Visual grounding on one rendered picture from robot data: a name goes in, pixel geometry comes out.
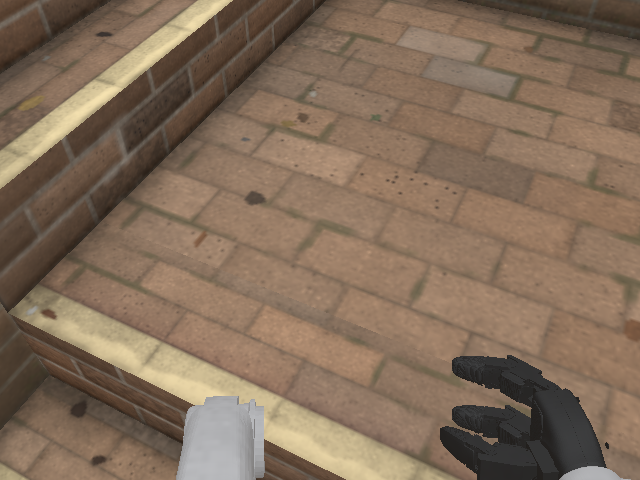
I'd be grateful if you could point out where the robot left thigh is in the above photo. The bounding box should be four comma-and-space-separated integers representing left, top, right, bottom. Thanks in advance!
176, 396, 265, 480

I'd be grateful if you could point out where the right robot hand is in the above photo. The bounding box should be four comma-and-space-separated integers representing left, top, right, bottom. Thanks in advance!
440, 355, 609, 480

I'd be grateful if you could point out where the robot left shin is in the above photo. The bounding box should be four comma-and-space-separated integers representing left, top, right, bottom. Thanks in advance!
183, 405, 204, 440

